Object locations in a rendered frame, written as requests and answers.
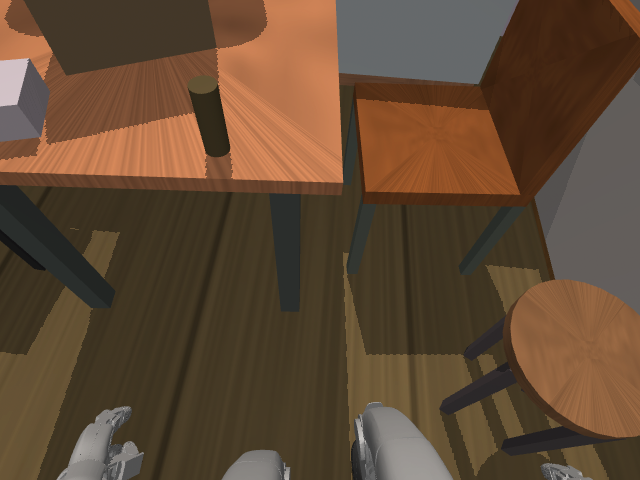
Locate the left robot arm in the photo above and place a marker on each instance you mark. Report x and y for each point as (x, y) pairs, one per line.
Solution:
(85, 470)

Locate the right robot hand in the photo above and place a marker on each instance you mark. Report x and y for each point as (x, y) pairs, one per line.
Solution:
(558, 472)

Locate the left robot hand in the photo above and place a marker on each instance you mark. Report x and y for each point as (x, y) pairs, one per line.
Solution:
(123, 462)

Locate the table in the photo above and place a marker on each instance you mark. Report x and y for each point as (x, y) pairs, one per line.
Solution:
(134, 127)

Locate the stool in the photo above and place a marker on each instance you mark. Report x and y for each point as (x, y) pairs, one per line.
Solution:
(574, 349)

